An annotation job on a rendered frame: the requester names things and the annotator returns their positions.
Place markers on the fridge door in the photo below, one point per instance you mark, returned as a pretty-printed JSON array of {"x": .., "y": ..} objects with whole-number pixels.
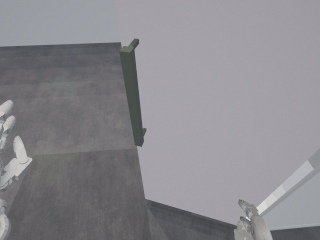
[{"x": 229, "y": 95}]

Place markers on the handle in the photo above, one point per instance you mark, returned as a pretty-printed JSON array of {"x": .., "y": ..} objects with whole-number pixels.
[{"x": 129, "y": 69}]

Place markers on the robot left hand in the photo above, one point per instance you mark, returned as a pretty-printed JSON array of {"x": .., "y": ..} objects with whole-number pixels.
[{"x": 18, "y": 166}]

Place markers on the robot left forearm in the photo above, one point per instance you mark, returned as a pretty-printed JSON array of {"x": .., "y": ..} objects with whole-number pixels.
[{"x": 5, "y": 224}]

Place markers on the robot right hand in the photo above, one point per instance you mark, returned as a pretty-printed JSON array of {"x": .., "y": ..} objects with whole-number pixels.
[{"x": 256, "y": 229}]

